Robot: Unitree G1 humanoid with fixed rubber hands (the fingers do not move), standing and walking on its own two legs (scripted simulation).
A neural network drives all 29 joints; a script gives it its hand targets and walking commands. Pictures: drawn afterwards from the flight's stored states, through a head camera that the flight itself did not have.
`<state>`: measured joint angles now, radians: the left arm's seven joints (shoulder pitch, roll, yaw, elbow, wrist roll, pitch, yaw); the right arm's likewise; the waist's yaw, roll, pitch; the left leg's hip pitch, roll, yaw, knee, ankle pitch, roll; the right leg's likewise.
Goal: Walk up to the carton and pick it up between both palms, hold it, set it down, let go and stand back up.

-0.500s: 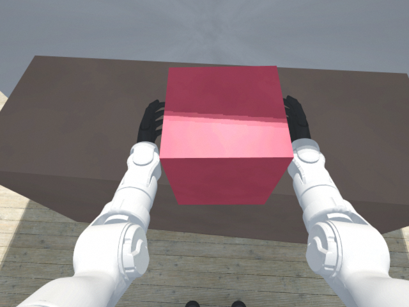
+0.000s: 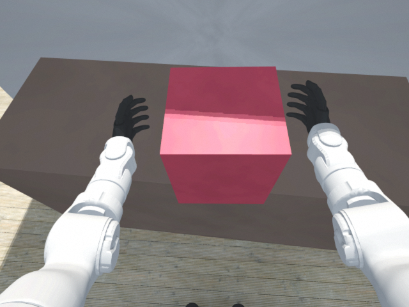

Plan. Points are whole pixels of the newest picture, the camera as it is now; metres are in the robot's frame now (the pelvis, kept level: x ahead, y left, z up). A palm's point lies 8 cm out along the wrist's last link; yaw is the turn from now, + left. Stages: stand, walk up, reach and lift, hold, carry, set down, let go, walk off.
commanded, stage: set down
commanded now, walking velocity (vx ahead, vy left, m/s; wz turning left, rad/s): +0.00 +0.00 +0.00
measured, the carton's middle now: (221, 142) +0.45 -0.02 -0.01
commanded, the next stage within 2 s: none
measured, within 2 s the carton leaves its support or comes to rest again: neither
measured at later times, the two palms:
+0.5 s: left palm (95, 104) +0.43 +0.19 +0.14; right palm (341, 91) +0.43 -0.21 +0.15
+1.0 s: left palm (102, 127) +0.40 +0.19 +0.11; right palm (342, 117) +0.41 -0.22 +0.12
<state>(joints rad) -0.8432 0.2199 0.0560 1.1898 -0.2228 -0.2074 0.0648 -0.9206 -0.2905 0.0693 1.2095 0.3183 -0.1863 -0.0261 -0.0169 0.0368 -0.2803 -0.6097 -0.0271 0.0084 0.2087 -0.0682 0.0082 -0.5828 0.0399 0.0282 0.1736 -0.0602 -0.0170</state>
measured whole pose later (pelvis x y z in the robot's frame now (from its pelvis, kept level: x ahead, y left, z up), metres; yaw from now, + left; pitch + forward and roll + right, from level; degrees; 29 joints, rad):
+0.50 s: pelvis -0.03 +0.00 +0.00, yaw -1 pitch +17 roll +0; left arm -1.04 0.34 -0.01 1.14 -0.31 0.13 0.08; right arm -1.10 -0.36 0.06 1.15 0.32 0.14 -0.01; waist 0.00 0.04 -0.19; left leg -0.47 -0.02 0.02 0.24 -0.07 0.02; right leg -0.46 0.05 0.04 0.21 -0.06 -0.02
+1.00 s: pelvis -0.01 -0.01 +0.01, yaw +0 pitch +10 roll +0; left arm -0.75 0.25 0.12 0.86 -0.18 0.19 0.02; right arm -0.80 -0.33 0.05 0.89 0.29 0.16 -0.05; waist 0.00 0.04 -0.11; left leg -0.24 -0.02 0.01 0.13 -0.06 0.02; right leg -0.22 0.05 0.04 0.10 -0.05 -0.03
